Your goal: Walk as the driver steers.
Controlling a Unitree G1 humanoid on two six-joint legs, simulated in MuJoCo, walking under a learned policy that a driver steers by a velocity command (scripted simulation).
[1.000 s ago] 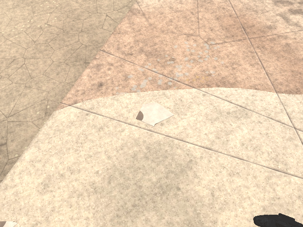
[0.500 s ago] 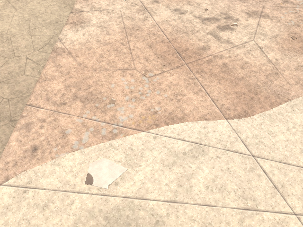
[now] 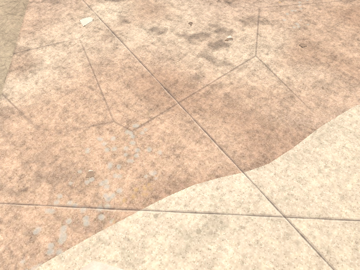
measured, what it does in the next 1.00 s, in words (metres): walks ahead, turning right: left foot, then right foot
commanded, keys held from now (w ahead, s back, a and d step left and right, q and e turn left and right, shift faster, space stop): e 0.26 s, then no key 0.28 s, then w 0.46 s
